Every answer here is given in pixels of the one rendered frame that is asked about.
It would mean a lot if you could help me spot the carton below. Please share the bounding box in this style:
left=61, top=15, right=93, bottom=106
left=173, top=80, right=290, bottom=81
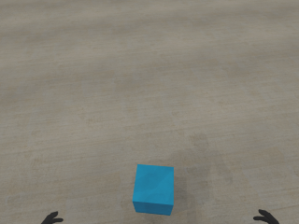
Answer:
left=132, top=164, right=174, bottom=216

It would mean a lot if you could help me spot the left robot hand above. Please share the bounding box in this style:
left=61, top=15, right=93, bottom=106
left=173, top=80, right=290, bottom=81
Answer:
left=41, top=211, right=64, bottom=224

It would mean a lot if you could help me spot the right robot hand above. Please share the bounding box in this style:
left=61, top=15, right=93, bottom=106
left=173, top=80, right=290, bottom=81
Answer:
left=253, top=209, right=279, bottom=224

